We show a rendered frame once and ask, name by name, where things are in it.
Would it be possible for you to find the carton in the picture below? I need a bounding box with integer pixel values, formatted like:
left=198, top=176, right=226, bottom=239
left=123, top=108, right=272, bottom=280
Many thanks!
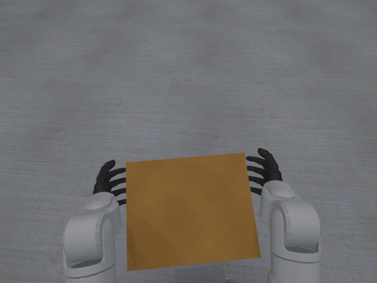
left=126, top=153, right=261, bottom=271

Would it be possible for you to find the robot left hand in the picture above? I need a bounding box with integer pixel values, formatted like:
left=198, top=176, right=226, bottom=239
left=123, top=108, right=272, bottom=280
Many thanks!
left=92, top=160, right=126, bottom=206

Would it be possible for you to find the robot right forearm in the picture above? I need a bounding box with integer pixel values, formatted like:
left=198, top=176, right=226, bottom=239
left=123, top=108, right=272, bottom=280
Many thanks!
left=259, top=180, right=323, bottom=283

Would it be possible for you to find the robot right hand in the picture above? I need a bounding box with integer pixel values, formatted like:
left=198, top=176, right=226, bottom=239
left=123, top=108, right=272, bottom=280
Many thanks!
left=246, top=148, right=283, bottom=195

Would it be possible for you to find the robot left forearm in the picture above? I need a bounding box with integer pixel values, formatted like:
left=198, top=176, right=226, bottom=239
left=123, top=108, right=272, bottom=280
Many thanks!
left=62, top=192, right=123, bottom=283

